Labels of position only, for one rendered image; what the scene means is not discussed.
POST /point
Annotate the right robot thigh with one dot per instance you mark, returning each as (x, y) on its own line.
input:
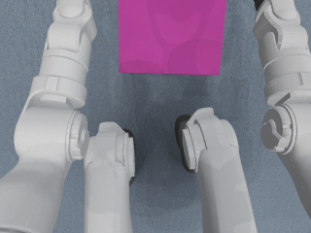
(225, 200)

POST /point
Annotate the robot right upper arm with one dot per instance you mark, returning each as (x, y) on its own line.
(286, 130)

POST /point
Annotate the carton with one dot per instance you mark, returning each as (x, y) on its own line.
(171, 37)

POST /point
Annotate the robot left forearm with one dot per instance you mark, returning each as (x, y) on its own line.
(65, 60)

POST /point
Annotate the robot right forearm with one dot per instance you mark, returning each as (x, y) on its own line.
(284, 53)

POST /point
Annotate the right robot hand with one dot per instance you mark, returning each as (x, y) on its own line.
(258, 3)

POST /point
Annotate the left robot foot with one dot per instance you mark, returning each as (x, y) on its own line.
(130, 135)

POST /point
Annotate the robot left upper arm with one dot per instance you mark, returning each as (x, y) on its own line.
(48, 140)

